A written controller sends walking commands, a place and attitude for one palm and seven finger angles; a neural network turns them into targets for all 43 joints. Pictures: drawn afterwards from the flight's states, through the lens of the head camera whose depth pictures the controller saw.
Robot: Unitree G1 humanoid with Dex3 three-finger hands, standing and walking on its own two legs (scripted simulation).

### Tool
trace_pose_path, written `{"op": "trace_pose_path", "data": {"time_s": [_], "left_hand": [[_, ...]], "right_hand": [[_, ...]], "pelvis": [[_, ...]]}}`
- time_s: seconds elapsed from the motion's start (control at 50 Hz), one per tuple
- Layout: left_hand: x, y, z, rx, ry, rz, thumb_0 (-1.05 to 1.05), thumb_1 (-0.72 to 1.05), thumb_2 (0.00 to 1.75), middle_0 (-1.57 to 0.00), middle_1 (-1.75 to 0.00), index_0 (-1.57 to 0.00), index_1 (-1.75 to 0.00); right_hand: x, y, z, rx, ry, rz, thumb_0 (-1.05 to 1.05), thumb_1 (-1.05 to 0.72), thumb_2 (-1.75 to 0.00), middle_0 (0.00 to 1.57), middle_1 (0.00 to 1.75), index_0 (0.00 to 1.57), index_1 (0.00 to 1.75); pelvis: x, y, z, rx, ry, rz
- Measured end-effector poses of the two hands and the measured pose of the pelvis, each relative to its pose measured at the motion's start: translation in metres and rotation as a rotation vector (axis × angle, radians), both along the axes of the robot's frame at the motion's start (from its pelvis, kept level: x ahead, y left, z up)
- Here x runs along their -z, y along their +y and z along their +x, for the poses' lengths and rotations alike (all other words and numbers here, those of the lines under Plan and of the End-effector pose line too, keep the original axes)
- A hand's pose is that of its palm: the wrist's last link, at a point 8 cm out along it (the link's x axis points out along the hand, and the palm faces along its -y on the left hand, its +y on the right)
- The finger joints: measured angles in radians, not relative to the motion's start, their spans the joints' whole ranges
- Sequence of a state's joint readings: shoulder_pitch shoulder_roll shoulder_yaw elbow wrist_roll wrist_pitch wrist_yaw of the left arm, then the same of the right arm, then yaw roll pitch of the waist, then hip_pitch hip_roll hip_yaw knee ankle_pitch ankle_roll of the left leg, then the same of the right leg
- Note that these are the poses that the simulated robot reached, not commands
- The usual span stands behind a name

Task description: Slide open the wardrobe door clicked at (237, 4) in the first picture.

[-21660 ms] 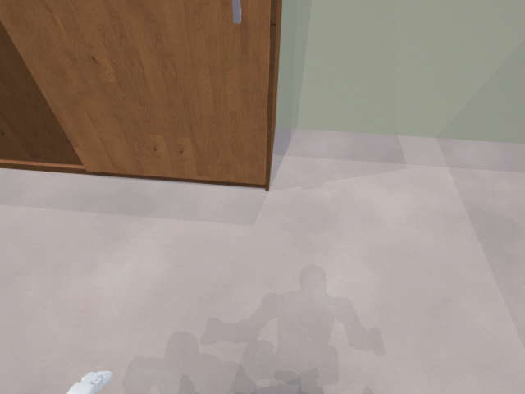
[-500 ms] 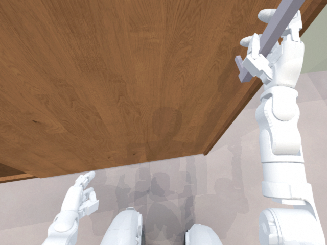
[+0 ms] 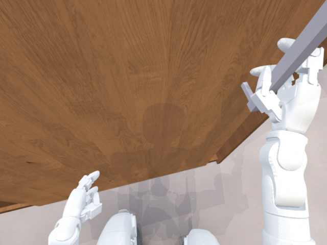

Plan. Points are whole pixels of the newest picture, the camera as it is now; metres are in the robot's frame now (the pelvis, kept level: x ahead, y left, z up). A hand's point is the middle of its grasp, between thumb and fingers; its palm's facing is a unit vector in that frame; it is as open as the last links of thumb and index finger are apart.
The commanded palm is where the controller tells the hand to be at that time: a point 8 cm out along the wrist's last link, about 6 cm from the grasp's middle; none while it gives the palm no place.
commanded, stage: step sideways, sliding the door along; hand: right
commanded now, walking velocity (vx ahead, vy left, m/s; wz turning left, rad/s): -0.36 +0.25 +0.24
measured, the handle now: (278, 58) +0.39 -0.22 +0.21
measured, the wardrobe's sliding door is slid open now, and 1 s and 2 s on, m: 0.08 0.28 0.45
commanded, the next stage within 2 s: none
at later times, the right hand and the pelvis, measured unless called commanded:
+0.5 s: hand (205, 106) +0.32 -0.09 +0.17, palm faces +0.21 +0.98 +0.01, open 7.0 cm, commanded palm +0.29 -0.07 +0.17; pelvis +0.01 +0.05 +0.00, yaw +3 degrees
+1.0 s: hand (149, 117) +0.31 +0.00 +0.18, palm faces +0.23 +0.97 -0.01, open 7.1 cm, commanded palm +0.27 +0.02 +0.17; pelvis -0.06 +0.14 +0.00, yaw +8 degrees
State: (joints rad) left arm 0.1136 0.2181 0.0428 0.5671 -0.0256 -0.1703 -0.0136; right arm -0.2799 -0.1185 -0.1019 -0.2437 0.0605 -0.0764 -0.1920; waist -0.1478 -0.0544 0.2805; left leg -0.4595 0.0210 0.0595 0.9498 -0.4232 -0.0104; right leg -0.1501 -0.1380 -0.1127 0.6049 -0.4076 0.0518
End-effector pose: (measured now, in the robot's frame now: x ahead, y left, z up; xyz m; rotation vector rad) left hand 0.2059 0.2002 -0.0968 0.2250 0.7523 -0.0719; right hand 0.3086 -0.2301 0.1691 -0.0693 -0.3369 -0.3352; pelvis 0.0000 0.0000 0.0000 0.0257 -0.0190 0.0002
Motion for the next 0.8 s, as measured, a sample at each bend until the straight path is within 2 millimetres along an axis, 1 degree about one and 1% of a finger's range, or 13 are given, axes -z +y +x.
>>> {"op": "trace_pose_path", "data": {"time_s": [0.08,0.14,0.22,0.26,0.36,0.4,0.44,0.48,0.56,0.64,0.7,0.76,0.8], "left_hand": [[0.0,-0.004,0.01,0.032,-0.007,-0.069,0.01,0.91,0.9,-0.2,-0.29,-0.19,-0.3],[0.006,-0.003,0.024,0.067,-0.024,-0.124,0.01,0.91,0.9,-0.2,-0.3,-0.19,-0.3],[0.008,0.011,0.047,0.077,-0.042,-0.142,0.01,0.91,0.9,-0.2,-0.3,-0.2,-0.3],[0.005,0.022,0.048,0.082,-0.027,-0.121,0.01,0.91,0.9,-0.2,-0.3,-0.22,-0.32],[-0.006,0.049,0.037,0.013,0.012,-0.056,0.01,0.91,0.9,-0.2,-0.3,-0.24,-0.33],[-0.01,0.059,0.03,-0.024,0.008,-0.022,0.01,0.91,0.9,-0.2,-0.3,-0.23,-0.32],[-0.012,0.067,0.024,-0.061,-0.019,0.005,0.01,0.91,0.9,-0.2,-0.3,-0.22,-0.32],[-0.016,0.07,0.017,-0.075,-0.031,0.018,0.01,0.91,0.9,-0.2,-0.29,-0.21,-0.31],[-0.028,0.069,0.001,-0.061,-0.055,0.007,0.01,0.91,0.9,-0.2,-0.29,-0.2,-0.31],[-0.035,0.068,-0.013,-0.06,-0.073,-0.03,0.01,0.91,0.9,-0.2,-0.29,-0.2,-0.31],[-0.037,0.074,-0.021,-0.056,-0.091,-0.061,0.01,0.91,0.9,-0.2,-0.3,-0.2,-0.31],[-0.033,0.086,-0.027,-0.048,-0.112,-0.094,0.01,0.91,0.9,-0.2,-0.3,-0.2,-0.31],[-0.025,0.1,-0.029,-0.047,-0.129,-0.115,0.01,0.91,0.9,-0.2,-0.3,-0.2,-0.31]], "right_hand": [[0.0,0.016,-0.002,0.013,0.001,-0.008,-0.01,-0.77,-0.84,0.45,1.41,0.06,1.26],[0.0,0.029,-0.004,0.047,-0.001,-0.029,-0.02,-0.76,-0.86,0.45,1.41,0.04,1.26],[0.0,0.046,-0.006,0.082,0.011,-0.029,-0.02,-0.76,-0.87,0.45,1.41,0.04,1.26],[-0.001,0.055,-0.008,0.084,0.021,-0.018,-0.02,-0.76,-0.86,0.43,1.41,0.05,1.27],[-0.002,0.073,-0.012,0.033,0.022,0.013,0.0,-0.77,-0.84,0.42,1.41,0.07,1.27],[-0.001,0.079,-0.013,-0.016,0.002,0.027,0.0,-0.77,-0.84,0.43,1.41,0.07,1.27],[0.001,0.084,-0.014,-0.074,-0.021,0.022,0.0,-0.78,-0.84,0.43,1.41,0.06,1.23],[0.002,0.09,-0.015,-0.113,-0.03,0.013,0.0,-0.78,-0.83,0.42,1.41,0.04,1.2],[0.001,0.104,-0.017,-0.141,-0.015,0.035,0.01,-0.78,-0.83,0.4,1.41,0.06,1.2],[-0.001,0.117,-0.019,-0.147,0.009,0.054,0.02,-0.78,-0.84,0.38,1.41,0.07,1.24],[-0.002,0.128,-0.021,-0.134,0.019,0.051,0.02,-0.78,-0.85,0.38,1.41,0.06,1.26],[-0.002,0.14,-0.023,-0.099,0.019,0.04,0.02,-0.78,-0.86,0.37,1.41,0.04,1.28],[-0.001,0.149,-0.024,-0.067,0.01,0.018,0.01,-0.79,-0.87,0.37,1.41,0.02,1.27]], "pelvis": [[-0.001,0.02,0.016,-0.018,-0.025,-0.006],[0.006,0.04,0.028,0.006,-0.039,-0.022],[0.004,0.057,0.033,0.012,-0.006,-0.038],[-0.002,0.06,0.031,0.001,0.016,-0.058],[-0.015,0.059,0.022,-0.014,0.045,-0.074],[-0.011,0.054,0.021,-0.023,0.048,-0.059],[-0.002,0.05,0.02,-0.035,0.038,-0.033],[-0.001,0.051,0.015,-0.051,0.009,-0.037],[-0.009,0.057,0.006,-0.074,-0.021,0.002],[-0.015,0.07,-0.002,-0.113,-0.036,0.032],[-0.016,0.087,-0.009,-0.131,-0.041,0.041],[-0.011,0.109,-0.016,-0.137,-0.041,0.035],[-0.003,0.126,-0.022,-0.138,-0.041,0.011]]}}
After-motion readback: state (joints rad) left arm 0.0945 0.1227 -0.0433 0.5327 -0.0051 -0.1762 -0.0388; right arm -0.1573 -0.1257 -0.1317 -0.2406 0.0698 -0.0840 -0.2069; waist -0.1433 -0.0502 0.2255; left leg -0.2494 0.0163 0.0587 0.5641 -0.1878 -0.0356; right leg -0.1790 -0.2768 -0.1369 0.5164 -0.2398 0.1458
